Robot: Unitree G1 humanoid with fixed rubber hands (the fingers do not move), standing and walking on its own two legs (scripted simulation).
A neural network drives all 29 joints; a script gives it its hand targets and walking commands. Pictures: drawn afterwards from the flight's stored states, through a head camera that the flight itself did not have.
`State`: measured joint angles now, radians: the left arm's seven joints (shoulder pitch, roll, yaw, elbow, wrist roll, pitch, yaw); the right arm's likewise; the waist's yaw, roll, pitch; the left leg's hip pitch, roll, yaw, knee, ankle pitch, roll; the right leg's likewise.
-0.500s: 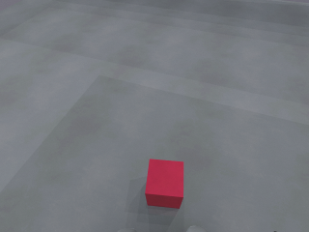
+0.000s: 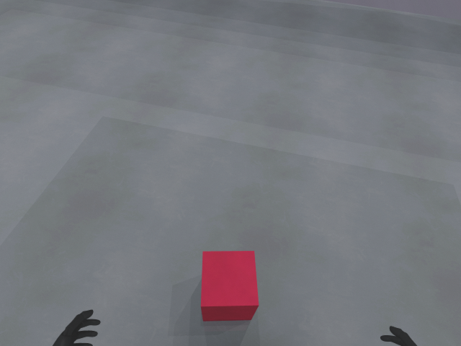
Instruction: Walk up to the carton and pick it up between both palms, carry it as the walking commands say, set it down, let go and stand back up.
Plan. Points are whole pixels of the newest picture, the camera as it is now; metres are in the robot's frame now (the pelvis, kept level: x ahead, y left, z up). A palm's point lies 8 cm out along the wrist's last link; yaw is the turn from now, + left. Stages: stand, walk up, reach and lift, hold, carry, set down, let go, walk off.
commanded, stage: walk up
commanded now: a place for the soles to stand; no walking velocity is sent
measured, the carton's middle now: (227, 287) +0.40 -0.01 -0.65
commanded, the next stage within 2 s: reach and lift in 2.00 s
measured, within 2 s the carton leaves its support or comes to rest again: neither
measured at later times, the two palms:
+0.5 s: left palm out of the picture +0.07 +0.28 -0.10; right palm out of the picture +0.07 -0.34 -0.11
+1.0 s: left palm out of the picture +0.11 +0.28 -0.11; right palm out of the picture +0.08 -0.35 -0.10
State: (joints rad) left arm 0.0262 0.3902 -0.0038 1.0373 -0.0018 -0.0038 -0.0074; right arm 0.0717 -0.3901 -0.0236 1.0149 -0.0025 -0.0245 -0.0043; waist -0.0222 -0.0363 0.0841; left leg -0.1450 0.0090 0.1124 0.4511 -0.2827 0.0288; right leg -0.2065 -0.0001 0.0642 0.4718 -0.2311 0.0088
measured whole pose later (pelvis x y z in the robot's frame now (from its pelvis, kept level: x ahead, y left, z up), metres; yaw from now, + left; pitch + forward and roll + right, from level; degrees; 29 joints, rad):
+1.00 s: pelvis +0.00 -0.02 +0.00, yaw -3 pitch -2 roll +1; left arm 0.08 0.40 0.02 1.03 0.02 0.03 -0.03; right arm 0.08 -0.40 -0.05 1.02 -0.01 -0.02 -0.01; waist -0.01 -0.02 0.08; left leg -0.11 0.04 0.16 0.41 -0.26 0.00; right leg -0.23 0.03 0.09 0.52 -0.23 -0.02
